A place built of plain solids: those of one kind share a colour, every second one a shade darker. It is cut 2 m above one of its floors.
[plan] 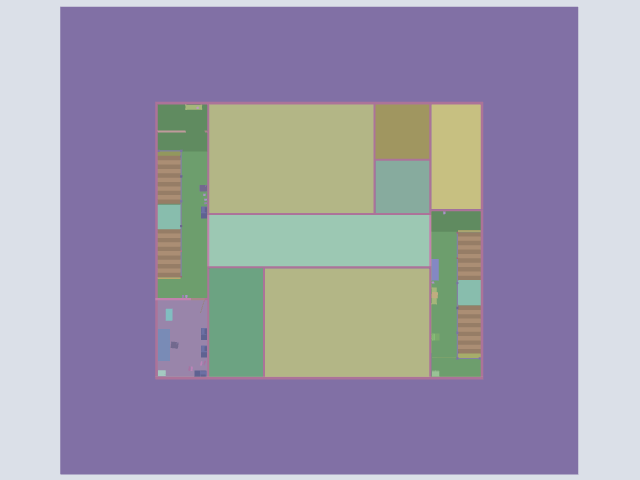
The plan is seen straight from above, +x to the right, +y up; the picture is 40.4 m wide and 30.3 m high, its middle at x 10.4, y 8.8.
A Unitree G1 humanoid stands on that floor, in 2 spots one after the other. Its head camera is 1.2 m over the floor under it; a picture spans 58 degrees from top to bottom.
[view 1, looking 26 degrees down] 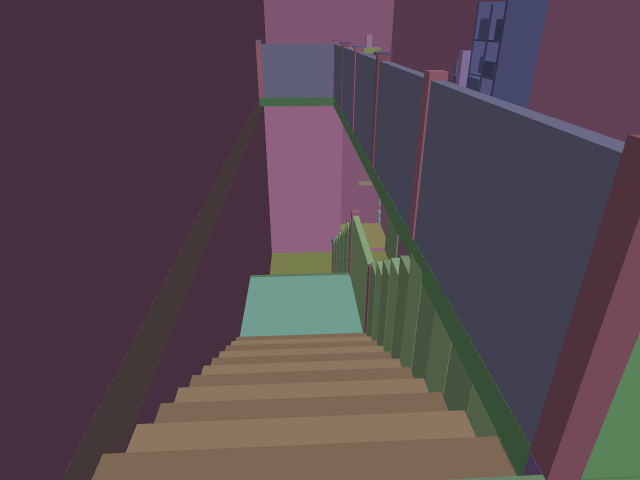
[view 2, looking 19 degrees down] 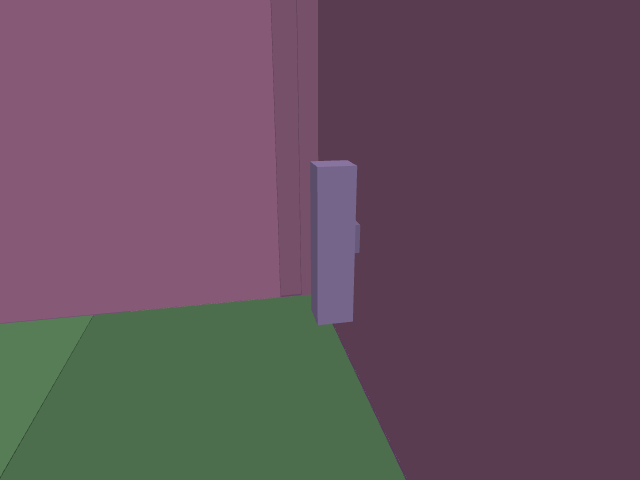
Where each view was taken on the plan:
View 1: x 0.88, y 5.63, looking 87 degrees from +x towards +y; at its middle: wall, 11.10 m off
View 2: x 19.83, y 10.12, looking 168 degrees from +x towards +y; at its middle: fire_point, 1.63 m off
